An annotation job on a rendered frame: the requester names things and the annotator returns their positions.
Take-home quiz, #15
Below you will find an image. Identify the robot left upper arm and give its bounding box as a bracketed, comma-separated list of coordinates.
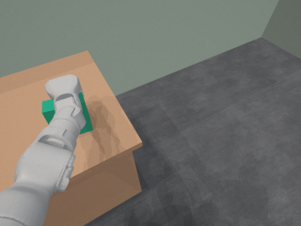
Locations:
[0, 141, 76, 226]

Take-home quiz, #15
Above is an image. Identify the sponge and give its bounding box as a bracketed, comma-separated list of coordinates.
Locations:
[41, 92, 93, 135]

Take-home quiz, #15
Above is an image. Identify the table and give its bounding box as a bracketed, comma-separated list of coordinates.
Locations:
[0, 50, 143, 226]

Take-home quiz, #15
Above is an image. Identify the left robot forearm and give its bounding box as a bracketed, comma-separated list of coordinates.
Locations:
[14, 91, 87, 182]

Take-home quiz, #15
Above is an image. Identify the left robot hand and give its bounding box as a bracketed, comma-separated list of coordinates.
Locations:
[44, 74, 85, 100]

